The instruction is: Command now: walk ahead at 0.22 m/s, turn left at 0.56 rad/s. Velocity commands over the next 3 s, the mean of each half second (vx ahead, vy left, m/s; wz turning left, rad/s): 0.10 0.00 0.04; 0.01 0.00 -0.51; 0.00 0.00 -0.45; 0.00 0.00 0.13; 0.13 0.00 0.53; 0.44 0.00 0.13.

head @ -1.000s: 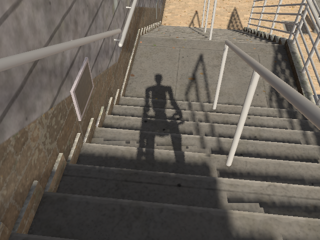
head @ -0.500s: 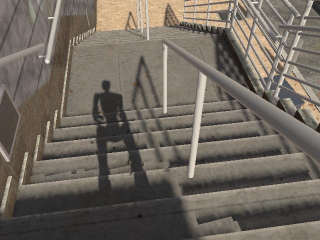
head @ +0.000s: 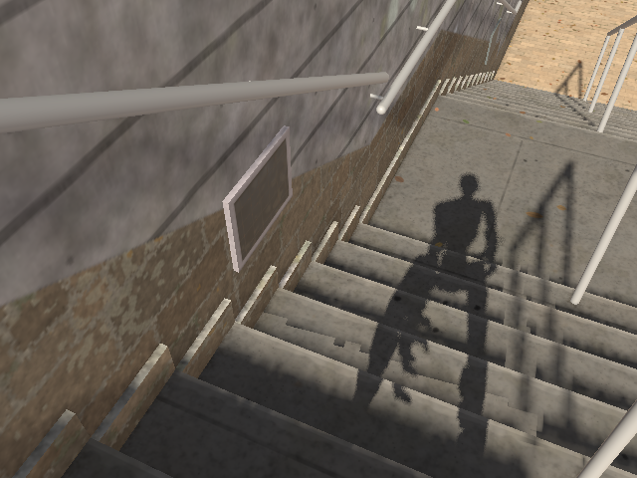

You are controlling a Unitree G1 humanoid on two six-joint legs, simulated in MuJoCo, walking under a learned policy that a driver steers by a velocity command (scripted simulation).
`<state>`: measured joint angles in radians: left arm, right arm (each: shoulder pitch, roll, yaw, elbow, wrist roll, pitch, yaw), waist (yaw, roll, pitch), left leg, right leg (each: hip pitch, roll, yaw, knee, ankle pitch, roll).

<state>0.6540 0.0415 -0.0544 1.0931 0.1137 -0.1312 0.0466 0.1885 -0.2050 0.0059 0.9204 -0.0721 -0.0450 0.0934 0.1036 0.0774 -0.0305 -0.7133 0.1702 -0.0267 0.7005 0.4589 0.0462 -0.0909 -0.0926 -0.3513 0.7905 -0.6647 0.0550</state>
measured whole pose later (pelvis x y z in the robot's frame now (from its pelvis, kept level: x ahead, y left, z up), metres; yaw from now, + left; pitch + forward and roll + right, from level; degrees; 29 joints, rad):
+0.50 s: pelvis +0.19 +0.06 -0.11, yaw -1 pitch +2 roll -1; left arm 0.32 0.17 0.04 0.90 0.04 -0.06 -0.01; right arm 0.39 -0.17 -0.03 1.04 -0.06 -0.12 -0.07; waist -0.04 0.03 -0.03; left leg -0.31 0.10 0.22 0.50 -0.22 0.04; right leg -0.52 -0.11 -0.04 1.10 -0.21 0.11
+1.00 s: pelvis +0.21 -0.04 -0.12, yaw -18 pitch +5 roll +1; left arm 0.41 0.24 0.09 0.80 0.06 -0.09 -0.06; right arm 0.13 -0.25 -0.05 0.77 -0.06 -0.06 -0.02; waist 0.06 0.01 -0.07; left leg -0.78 0.01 -0.01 1.32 -0.24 -0.06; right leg -0.40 0.05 0.00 0.61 -0.29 -0.09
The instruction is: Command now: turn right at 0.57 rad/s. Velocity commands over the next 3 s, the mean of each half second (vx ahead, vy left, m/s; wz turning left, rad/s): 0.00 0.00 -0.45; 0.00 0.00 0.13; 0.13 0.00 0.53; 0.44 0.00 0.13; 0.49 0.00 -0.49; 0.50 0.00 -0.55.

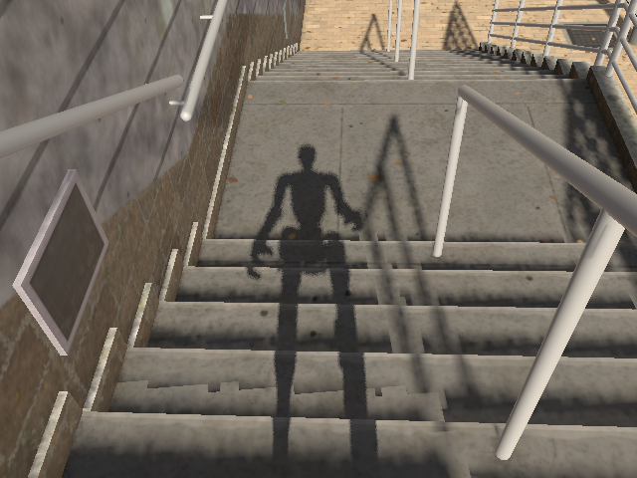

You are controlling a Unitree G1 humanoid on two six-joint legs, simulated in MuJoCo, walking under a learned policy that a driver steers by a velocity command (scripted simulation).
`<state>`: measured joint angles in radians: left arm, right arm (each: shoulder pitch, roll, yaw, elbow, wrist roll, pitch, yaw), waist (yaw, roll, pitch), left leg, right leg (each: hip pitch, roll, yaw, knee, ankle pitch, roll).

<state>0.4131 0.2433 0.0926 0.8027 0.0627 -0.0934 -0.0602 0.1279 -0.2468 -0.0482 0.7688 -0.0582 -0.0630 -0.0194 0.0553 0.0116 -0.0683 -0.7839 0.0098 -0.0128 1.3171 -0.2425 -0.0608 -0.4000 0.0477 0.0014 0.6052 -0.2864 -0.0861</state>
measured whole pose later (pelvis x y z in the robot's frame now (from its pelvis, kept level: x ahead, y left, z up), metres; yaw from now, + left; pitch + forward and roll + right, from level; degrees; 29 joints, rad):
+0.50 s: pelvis +0.00 +0.05 +0.01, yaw -13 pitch +8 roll +0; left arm 0.30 0.27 0.07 0.82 0.07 -0.04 -0.01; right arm 0.29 -0.22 -0.04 0.82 -0.03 -0.05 0.10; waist -0.02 -0.02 -0.11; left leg -0.36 -0.04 0.04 0.48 -0.26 0.07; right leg -0.88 0.11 0.16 1.46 -0.27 0.11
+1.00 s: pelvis +0.00 +0.04 +0.00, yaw -6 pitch +4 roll +0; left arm 0.30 0.19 0.04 0.80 0.05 -0.09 0.07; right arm 0.18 -0.25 -0.10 0.77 -0.05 -0.07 -0.03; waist 0.06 0.03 -0.04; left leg -0.54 -0.06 -0.04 1.04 -0.56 0.04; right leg -0.32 -0.09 -0.13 0.55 -0.30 0.00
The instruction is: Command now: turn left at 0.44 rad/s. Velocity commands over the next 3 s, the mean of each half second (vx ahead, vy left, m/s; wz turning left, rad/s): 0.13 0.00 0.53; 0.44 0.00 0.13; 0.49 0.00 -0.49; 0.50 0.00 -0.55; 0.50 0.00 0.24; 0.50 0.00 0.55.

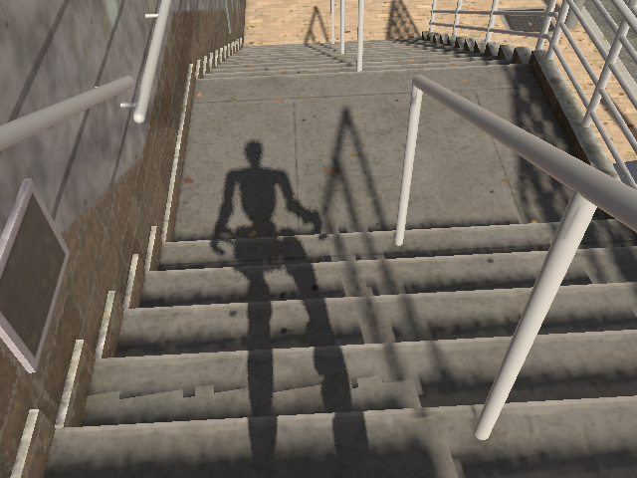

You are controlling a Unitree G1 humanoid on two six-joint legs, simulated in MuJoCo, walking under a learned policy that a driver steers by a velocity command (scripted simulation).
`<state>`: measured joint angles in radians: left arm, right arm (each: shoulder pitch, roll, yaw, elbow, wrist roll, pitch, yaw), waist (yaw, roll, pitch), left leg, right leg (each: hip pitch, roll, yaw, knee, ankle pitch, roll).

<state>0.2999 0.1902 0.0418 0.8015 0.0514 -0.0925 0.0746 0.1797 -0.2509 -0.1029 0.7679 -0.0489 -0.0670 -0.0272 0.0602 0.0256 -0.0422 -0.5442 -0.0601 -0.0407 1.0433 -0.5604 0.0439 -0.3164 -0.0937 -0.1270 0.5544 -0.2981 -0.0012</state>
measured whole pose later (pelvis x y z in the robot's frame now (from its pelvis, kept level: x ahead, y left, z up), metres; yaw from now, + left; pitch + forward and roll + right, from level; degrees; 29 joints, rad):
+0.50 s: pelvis +0.07 +0.06 -0.02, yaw +17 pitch +5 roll -1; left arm 0.22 0.21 -0.04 0.80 0.10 -0.05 -0.06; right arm 0.51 -0.18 0.02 1.02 -0.10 -0.14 0.03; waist -0.07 -0.01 -0.09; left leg -0.36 -0.12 -0.05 0.73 -0.45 0.12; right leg -0.91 -0.08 0.12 1.11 0.21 0.04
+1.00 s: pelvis +0.32 +0.08 -0.18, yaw +18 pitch +3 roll -3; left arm 0.46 0.18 -0.02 1.03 0.08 -0.12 -0.05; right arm 0.27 -0.22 0.05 0.88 -0.12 -0.05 0.08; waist 0.03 0.06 -0.07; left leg -0.93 0.12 -0.04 1.27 0.04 0.05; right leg -0.24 0.15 0.01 0.59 -0.40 -0.10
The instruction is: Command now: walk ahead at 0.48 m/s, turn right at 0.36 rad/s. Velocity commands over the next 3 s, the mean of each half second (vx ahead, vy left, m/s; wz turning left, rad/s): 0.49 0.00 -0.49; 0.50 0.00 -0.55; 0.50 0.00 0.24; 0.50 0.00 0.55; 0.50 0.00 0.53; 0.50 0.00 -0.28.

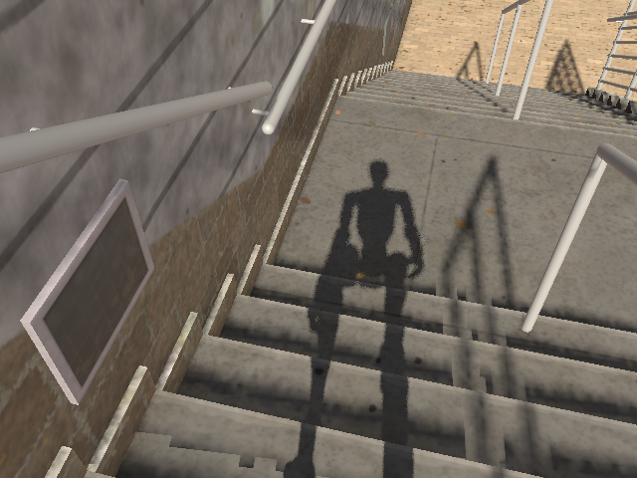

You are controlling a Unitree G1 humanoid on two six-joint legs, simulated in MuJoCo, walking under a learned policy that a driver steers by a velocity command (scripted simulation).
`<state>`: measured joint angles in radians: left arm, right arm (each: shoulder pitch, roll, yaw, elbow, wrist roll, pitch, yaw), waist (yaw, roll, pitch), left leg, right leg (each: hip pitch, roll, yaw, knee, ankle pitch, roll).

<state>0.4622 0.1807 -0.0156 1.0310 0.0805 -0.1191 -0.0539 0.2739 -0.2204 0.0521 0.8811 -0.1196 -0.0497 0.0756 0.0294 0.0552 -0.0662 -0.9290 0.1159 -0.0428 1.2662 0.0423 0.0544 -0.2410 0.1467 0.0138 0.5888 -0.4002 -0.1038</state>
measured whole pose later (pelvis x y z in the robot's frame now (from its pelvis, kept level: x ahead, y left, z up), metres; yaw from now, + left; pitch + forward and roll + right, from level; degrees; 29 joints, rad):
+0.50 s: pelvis +0.28 +0.06 -0.16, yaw -16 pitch +2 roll +1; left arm 0.30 0.20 0.01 0.88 0.07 -0.06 -0.11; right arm 0.50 -0.21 -0.01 1.00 -0.10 -0.12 0.01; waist -0.01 -0.03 -0.06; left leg -0.28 0.00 0.25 0.59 -0.35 0.08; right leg -0.92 -0.10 0.01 1.32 0.01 -0.10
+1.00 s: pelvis +0.49 -0.05 -0.23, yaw -34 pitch +2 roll -3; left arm 0.53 0.17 0.01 0.99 0.07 -0.11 -0.03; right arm 0.08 -0.27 -0.05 0.82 -0.08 -0.12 0.05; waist 0.07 0.02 -0.09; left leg -0.68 0.06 -0.09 1.00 0.15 0.03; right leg -0.37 0.08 0.02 1.07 -0.73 -0.03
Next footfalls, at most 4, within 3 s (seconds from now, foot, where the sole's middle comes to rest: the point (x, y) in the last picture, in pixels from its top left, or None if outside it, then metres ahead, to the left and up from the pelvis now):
0.24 left None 0.33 0.12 -0.92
0.80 right None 0.37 -0.12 -0.92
1.08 left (354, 473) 0.68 -0.04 -1.09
1.52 right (478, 456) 0.76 -0.39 -1.15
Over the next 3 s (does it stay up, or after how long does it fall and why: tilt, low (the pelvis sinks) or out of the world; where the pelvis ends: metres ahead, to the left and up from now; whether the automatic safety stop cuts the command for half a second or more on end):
stays up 1.54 -0.42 -0.85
